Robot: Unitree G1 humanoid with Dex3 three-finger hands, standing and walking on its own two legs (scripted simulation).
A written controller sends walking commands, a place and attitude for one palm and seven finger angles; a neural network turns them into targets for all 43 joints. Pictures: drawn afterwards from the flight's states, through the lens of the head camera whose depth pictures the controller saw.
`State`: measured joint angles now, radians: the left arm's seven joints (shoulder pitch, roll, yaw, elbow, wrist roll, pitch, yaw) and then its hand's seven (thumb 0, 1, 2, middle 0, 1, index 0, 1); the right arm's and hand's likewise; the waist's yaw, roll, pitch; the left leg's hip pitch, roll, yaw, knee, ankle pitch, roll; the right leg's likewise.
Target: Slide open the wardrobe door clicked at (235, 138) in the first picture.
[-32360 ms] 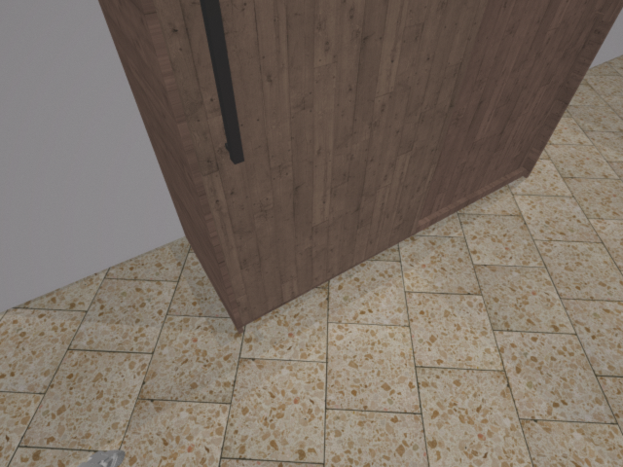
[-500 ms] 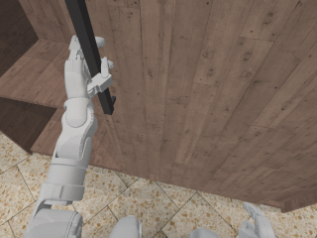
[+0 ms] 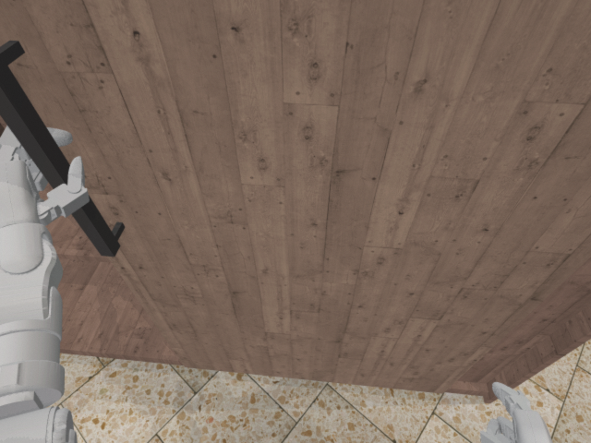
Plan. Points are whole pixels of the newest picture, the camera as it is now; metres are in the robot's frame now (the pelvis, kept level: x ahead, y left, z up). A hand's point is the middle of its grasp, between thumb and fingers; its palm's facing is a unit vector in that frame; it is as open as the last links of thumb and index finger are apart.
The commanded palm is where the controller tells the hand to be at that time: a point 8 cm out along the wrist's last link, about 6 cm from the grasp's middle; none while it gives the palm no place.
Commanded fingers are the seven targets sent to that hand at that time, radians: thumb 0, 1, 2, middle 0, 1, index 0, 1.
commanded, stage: stop walking and hold the door there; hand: left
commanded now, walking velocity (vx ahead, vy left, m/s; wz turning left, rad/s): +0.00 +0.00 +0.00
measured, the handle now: (70, 169) +0.41 +0.32 +0.16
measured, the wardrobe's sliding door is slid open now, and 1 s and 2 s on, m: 0.65 0.64 0.64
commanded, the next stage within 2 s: none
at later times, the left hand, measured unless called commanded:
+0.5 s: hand (76, 186) +0.37 +0.29 +0.17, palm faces +0.47 -0.85 -0.23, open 6.0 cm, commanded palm +0.33 +0.33 +0.14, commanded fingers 0.00 0.90 0.90 -0.45 -1.40 -0.45 -1.40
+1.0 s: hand (76, 188) +0.38 +0.30 +0.16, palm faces +0.40 -0.88 -0.25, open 5.6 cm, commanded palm +0.34 +0.34 +0.14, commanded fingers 0.00 0.90 0.90 -0.45 -1.40 -0.45 -1.40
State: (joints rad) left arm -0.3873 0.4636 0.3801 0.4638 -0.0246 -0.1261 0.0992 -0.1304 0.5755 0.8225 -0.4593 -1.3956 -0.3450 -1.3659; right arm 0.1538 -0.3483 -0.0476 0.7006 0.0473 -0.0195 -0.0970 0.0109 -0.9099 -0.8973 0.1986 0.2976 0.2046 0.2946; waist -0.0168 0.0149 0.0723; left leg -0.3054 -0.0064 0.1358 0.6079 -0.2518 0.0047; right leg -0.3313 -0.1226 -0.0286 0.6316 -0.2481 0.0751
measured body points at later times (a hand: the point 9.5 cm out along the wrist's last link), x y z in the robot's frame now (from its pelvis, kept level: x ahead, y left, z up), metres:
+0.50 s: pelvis -0.04 -0.01 +0.01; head -0.05 -0.01 +0.46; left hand +0.34 +0.33 +0.18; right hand +0.00 -0.30 -0.10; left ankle +0.04 +0.07 -0.72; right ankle -0.02 -0.13 -0.72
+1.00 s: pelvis -0.03 +0.01 +0.01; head -0.04 +0.01 +0.46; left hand +0.35 +0.34 +0.18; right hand +0.04 -0.30 -0.10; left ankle +0.01 +0.12 -0.72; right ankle -0.02 -0.13 -0.72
